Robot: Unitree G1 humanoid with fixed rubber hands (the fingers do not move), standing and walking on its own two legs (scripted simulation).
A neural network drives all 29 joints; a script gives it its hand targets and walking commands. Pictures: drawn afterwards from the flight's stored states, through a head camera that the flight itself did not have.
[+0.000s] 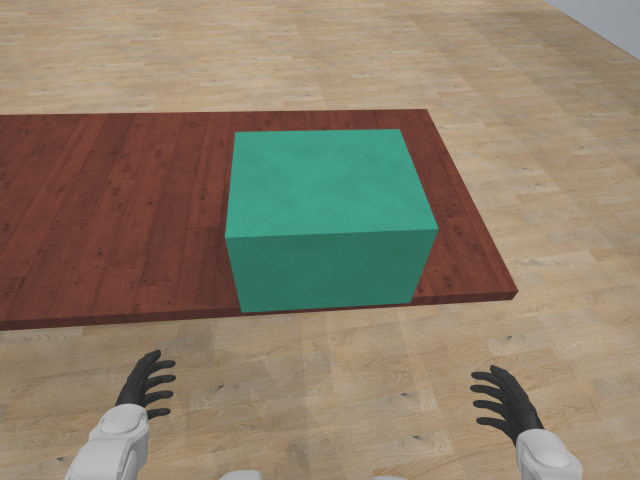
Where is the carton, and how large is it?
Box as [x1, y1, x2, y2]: [225, 129, 438, 312]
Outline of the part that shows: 399,129 235,132 225,240 242,312 400,303 410,301 438,228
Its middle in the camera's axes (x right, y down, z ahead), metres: +0.00 -0.03 +0.65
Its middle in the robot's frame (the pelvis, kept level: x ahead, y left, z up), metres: +0.50 +0.01 +0.01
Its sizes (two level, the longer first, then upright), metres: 0.280 0.236 0.183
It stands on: a table, 0.68 m high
